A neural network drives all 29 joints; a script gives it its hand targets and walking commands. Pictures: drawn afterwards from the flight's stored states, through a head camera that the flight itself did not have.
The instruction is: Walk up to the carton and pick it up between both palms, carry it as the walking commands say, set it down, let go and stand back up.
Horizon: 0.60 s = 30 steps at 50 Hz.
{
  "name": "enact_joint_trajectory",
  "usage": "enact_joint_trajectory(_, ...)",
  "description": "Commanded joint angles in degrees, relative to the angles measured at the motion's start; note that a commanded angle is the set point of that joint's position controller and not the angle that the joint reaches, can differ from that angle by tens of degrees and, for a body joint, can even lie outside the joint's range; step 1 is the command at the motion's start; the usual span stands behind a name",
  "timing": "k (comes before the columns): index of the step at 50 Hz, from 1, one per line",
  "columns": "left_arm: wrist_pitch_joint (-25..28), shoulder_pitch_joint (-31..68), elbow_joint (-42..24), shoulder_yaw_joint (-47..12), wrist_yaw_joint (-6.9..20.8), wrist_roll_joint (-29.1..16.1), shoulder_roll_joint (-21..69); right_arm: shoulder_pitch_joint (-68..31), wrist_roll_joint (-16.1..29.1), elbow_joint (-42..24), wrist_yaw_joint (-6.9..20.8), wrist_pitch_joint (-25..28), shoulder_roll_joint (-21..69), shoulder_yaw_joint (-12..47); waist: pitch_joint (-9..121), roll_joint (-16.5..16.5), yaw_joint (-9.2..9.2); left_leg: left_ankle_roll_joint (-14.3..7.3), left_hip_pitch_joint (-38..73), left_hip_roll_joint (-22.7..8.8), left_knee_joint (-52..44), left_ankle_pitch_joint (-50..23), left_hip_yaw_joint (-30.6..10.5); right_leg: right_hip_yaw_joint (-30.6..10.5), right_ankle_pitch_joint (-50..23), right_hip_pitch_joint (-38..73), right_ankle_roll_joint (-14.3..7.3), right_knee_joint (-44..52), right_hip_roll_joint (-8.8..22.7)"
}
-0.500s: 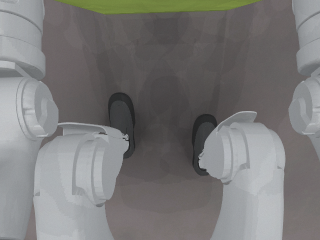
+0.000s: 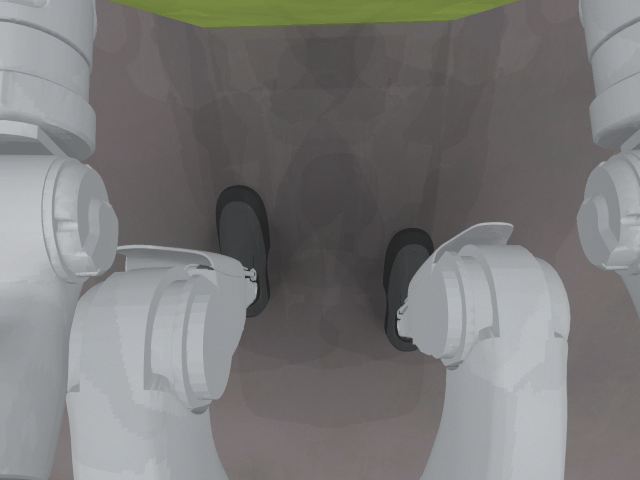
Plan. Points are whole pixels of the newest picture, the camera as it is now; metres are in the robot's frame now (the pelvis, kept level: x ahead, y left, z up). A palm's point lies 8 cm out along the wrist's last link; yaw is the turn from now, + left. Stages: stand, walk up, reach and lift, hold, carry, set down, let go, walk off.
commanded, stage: reach and lift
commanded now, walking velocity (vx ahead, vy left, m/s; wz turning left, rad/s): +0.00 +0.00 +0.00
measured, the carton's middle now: out of the picture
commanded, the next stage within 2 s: none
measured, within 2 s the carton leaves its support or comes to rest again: leaves its support in 0.80 s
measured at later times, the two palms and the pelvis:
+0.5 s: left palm out of the picture +0.57 +0.18 -0.20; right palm out of the picture +0.57 -0.19 -0.20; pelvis +0.00 +0.00 +0.00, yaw +0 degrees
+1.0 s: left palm out of the picture +0.57 +0.19 -0.16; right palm out of the picture +0.58 -0.19 -0.15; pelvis -0.01 +0.00 +0.00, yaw -1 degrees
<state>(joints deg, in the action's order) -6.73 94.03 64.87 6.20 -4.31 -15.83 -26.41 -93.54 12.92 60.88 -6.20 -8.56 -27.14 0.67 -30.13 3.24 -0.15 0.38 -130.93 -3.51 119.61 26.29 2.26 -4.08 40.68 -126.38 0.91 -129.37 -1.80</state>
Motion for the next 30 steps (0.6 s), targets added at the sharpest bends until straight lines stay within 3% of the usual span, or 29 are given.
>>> enact_joint_trajectory(1, 2.2, 28.4, -8.6, -6.8, 5.2, -1.5, 21.5, -34.1, 9.3, -12.1, 7.3, 3.3, 27.6, 12.0, 81.8, 1.4, 6.25, -2.0, 53.0, 4.8, 2.4, -28.4, -0.8, 3.9, -30.0, 29.6, 0.8, 12.0, -1.3)
enact_joint_trajectory(7, -0.3, 30.7, -10.7, -8.5, 10.7, -0.4, 36.2, -35.7, 7.3, -12.6, 13.0, 2.0, 41.6, 11.3, 76.4, 0.6, 6.66, -2.4, 49.7, 5.0, 3.5, -26.5, -0.4, 3.7, -27.6, 26.0, 0.2, 11.3, -1.9)
enact_joint_trajectory(13, -1.7, 31.6, -13.2, -9.6, 13.5, -1.2, 42.5, -38.2, 7.5, -16.2, 15.3, 1.0, 46.6, 11.8, 76.7, 2.6, 6.40, -3.1, 45.9, 5.5, 3.6, -25.9, 0.1, 4.3, -28.6, 26.5, 0.1, 11.3, -2.2)
enact_joint_trajectory(16, -2.1, 32.6, -14.2, -10.7, 14.0, -2.0, 43.4, -37.7, 7.5, -16.3, 15.7, 0.5, 47.9, 11.7, 77.7, 1.4, 5.78, -3.1, 49.3, 5.1, 3.7, -26.7, -0.2, 4.5, -27.8, 24.6, -0.3, 11.6, -2.1)
enact_joint_trajectory(19, -2.5, 32.0, -15.0, -10.3, 14.1, -1.5, 44.9, -38.1, 8.2, -16.7, 15.9, 0.1, 49.7, 12.5, 78.6, 2.1, 6.95, -3.2, 47.0, 5.5, 3.2, -26.7, 0.6, 4.4, -30.0, 28.0, -0.3, 11.4, -2.2)
enact_joint_trajectory(24, -2.6, 32.8, -16.4, -11.3, 14.1, -2.7, 45.4, -39.3, 8.8, -18.6, 15.9, -0.1, 51.1, 13.0, 81.6, 2.0, 6.89, -3.2, 48.7, 5.8, 2.9, -28.2, 0.5, 4.7, -30.7, 27.7, -0.6, 11.4, -2.7)
enact_joint_trajectory(26, -2.5, 34.4, -18.2, -12.8, 13.8, -3.4, 45.7, -39.6, 9.7, -19.4, 15.8, 0.0, 51.2, 13.7, 85.0, 0.5, 6.54, -3.0, 52.5, 5.4, 3.2, -30.1, 0.5, 4.6, -31.8, 28.1, -0.8, 11.4, -2.8)
enact_joint_trajectory(27, -2.5, 34.2, -17.6, -12.6, 13.7, -3.3, 45.7, -41.1, 10.1, -20.1, 15.7, 0.0, 50.9, 14.1, 85.6, 0.0, 7.49, -3.1, 53.5, 5.5, 3.6, -30.1, 0.7, 4.4, -31.1, 26.6, -0.7, 11.4, -2.7)
enact_joint_trajectory(30, -2.5, 36.3, -20.4, -13.2, 12.9, -4.2, 45.5, -42.4, 10.9, -23.3, 15.1, 0.0, 51.6, 15.3, 90.9, 2.0, 7.18, -3.0, 54.4, 5.8, 3.2, -31.1, 0.5, 4.5, -33.7, 31.2, -0.8, 11.4, -3.0)
